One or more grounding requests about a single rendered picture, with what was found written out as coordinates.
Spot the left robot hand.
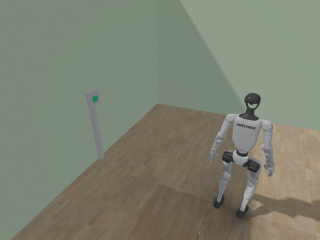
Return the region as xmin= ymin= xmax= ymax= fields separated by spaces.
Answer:
xmin=208 ymin=150 xmax=218 ymax=163

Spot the right robot hand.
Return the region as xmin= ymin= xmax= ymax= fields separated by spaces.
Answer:
xmin=264 ymin=164 xmax=275 ymax=177

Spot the robot right forearm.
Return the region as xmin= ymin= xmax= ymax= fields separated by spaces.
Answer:
xmin=264 ymin=144 xmax=275 ymax=167

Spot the panel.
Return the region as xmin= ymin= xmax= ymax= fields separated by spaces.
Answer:
xmin=85 ymin=88 xmax=105 ymax=159

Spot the robot left upper arm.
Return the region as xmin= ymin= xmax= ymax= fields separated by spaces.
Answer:
xmin=217 ymin=113 xmax=238 ymax=140

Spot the robot head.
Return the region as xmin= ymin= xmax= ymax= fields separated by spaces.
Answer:
xmin=239 ymin=93 xmax=261 ymax=121

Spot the robot left forearm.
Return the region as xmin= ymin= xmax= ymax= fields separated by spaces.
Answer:
xmin=211 ymin=131 xmax=223 ymax=152

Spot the robot right upper arm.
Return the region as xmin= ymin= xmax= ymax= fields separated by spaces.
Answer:
xmin=261 ymin=119 xmax=273 ymax=152

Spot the robot left thigh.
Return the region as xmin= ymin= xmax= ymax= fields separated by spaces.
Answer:
xmin=222 ymin=149 xmax=234 ymax=181

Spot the button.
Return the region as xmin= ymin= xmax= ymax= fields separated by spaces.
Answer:
xmin=92 ymin=95 xmax=98 ymax=102

